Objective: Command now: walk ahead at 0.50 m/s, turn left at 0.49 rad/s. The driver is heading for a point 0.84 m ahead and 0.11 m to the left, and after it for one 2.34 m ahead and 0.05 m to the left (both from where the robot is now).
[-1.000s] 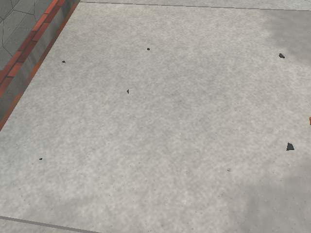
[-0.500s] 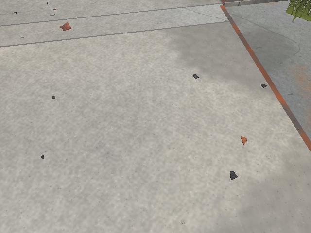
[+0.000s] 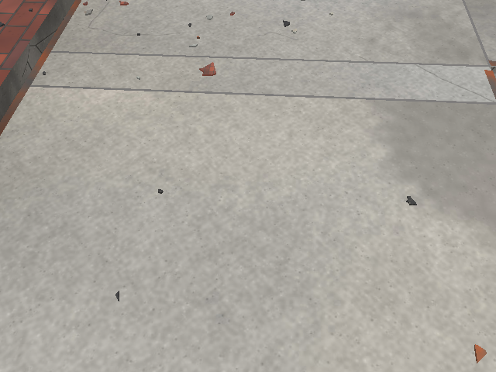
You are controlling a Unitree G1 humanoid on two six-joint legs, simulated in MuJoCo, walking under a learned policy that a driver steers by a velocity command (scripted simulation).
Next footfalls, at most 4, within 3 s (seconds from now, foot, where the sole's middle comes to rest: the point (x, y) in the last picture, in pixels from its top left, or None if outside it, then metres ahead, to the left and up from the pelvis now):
0.24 left None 0.29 0.16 -0.78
0.80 right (265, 314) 0.65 0.03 -0.78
1.24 left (202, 236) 0.91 0.23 -0.78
1.60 right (275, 263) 0.81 0.00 -0.78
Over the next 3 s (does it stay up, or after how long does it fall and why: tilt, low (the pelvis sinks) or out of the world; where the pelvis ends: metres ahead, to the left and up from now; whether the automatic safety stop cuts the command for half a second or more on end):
stays up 0.69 0.07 0.00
